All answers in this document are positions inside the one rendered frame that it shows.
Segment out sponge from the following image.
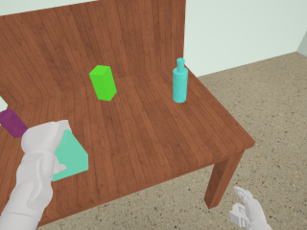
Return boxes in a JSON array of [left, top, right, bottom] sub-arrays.
[[52, 129, 88, 182]]

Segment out robot right forearm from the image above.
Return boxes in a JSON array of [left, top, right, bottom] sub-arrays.
[[248, 220, 272, 230]]

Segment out table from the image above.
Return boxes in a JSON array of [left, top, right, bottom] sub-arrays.
[[0, 0, 255, 230]]

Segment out robot right hand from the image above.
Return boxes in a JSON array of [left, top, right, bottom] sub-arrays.
[[229, 186, 267, 230]]

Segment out robot left forearm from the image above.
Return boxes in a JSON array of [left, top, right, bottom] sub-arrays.
[[0, 149, 56, 230]]

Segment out robot left hand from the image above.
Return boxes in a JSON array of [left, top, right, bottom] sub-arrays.
[[21, 120, 72, 174]]

